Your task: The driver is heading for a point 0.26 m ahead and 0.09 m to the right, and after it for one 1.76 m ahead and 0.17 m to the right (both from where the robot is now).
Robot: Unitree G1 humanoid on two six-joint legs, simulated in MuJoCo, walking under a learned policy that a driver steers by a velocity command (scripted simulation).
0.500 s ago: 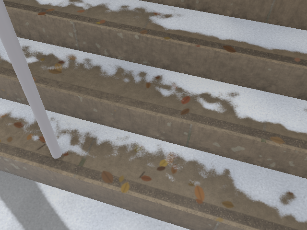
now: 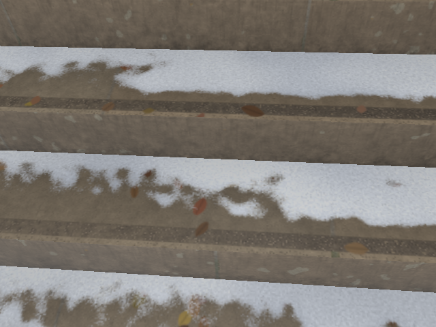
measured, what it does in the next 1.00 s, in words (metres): climbs, turning right: left foot 0.16 m higher, then right foot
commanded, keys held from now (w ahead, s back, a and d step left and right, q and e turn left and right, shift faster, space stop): w+e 0.06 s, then e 0.44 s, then no key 0.50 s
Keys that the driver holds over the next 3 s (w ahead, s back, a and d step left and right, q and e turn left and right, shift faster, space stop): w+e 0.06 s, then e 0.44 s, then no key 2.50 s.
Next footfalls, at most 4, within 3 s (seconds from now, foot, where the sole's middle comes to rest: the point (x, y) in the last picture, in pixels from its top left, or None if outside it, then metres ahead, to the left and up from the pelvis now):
0.34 left None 0.41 0.11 -0.61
0.90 right None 0.31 -0.15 -0.61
1.20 left None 0.39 0.08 -0.61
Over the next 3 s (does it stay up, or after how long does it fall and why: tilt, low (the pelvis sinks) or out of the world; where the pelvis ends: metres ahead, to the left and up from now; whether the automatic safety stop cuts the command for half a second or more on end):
stays up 0.34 -0.01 0.17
